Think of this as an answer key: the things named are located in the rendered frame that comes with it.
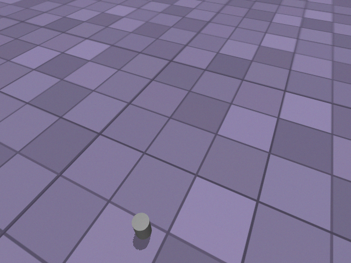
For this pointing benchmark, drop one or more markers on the can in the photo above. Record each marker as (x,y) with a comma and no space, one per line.
(141,225)

